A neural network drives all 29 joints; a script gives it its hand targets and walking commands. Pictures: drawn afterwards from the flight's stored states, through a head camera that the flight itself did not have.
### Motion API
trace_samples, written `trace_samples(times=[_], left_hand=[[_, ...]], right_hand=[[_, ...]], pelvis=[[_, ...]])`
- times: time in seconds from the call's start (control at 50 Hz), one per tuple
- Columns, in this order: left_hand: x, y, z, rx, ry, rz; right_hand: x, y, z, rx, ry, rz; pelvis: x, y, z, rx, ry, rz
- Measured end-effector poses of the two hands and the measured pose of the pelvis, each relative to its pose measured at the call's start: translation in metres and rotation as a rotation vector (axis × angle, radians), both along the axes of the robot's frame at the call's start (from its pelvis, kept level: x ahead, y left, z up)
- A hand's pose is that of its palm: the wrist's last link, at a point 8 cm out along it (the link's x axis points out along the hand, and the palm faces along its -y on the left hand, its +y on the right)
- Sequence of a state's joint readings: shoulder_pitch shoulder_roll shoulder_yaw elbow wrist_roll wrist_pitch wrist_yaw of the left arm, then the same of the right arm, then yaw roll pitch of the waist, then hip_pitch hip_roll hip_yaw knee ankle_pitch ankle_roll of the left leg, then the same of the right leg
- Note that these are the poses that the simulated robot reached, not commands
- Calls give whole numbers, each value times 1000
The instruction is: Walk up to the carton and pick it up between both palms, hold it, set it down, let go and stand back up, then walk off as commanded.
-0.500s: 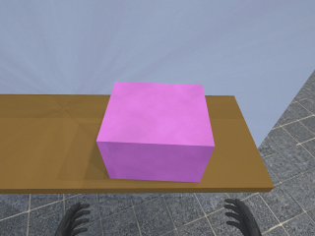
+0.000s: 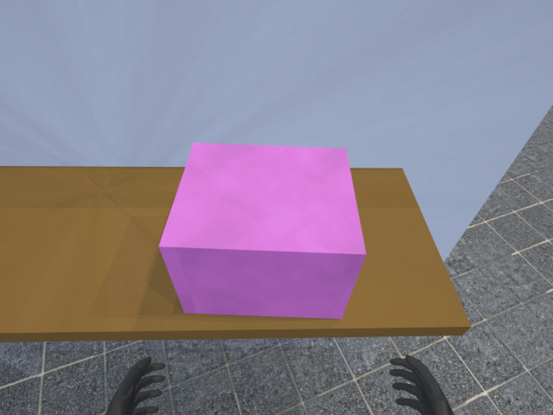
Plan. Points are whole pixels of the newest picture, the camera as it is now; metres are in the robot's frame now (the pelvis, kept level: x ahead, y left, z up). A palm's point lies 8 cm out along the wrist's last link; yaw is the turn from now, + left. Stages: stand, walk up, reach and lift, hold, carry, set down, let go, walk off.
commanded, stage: let go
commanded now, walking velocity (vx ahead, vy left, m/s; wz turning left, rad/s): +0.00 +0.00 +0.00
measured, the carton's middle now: (266, 229) +0.44 +0.02 -0.01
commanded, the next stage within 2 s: stand in 0.42 s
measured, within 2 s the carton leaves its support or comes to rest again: neither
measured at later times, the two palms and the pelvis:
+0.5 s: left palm out of the picture +0.16 +0.22 -0.09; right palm out of the picture +0.14 -0.24 -0.09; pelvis +0.00 -0.01 +0.00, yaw +0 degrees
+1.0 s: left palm out of the picture +0.06 +0.32 -0.11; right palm out of the picture +0.10 -0.27 -0.10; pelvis -0.01 +0.02 +0.00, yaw +3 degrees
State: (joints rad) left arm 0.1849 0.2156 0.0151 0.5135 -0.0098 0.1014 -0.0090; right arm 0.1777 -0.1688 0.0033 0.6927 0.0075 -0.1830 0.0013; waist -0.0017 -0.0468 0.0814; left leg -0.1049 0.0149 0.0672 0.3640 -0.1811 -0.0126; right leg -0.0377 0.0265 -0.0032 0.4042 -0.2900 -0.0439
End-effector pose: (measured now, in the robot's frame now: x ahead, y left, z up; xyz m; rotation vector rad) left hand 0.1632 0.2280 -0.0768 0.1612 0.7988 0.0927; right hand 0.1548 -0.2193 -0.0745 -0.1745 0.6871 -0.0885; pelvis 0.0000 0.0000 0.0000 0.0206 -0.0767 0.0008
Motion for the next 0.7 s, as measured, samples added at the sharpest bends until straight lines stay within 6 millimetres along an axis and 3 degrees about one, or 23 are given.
trace_samples(times=[0.48, 0.56, 0.7], left_hand=[[1, -16, -9, -3, 38, -32], [-9, 13, -13, 72, 42, -6], [-51, 74, -15, 186, 137, 75]], right_hand=[[-12, -15, -8, -30, 52, -2], [-25, -37, -20, -105, 201, -7], [-41, -73, -20, -198, 324, -25]], pelvis=[[2, -5, -1, -2, 28, -5], [1, -5, -3, -11, 42, 15], [0, -1, -3, -21, 43, 37]])
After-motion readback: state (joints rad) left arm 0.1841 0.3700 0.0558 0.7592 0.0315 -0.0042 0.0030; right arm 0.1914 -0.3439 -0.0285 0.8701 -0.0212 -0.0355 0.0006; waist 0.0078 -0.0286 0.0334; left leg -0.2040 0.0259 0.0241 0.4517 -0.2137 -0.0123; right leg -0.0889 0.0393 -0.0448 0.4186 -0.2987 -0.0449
